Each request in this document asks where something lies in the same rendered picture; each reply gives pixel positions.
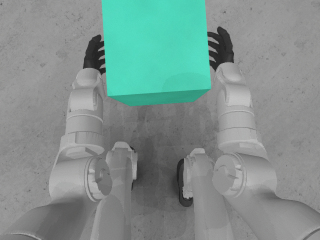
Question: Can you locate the left robot forearm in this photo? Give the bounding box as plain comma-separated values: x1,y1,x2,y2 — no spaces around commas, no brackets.
48,68,106,196

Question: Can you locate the robot left upper arm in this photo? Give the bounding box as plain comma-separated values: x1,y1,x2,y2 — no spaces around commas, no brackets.
0,156,113,240

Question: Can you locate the carton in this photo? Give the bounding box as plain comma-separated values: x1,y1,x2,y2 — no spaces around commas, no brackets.
101,0,211,106

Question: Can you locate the robot right upper arm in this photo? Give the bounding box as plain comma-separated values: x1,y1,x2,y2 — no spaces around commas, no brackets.
212,152,320,240

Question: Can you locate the right robot thigh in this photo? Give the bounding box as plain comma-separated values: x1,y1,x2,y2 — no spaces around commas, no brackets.
183,153,237,240

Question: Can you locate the left robot hand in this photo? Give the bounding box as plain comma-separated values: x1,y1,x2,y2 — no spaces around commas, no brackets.
83,34,106,75

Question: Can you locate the right robot hand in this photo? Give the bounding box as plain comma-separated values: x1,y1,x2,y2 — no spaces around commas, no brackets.
207,26,234,72

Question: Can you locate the robot right foot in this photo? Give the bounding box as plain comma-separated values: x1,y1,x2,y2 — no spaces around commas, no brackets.
176,158,193,207

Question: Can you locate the right robot forearm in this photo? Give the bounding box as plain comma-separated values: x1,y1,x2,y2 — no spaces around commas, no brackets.
211,62,272,164

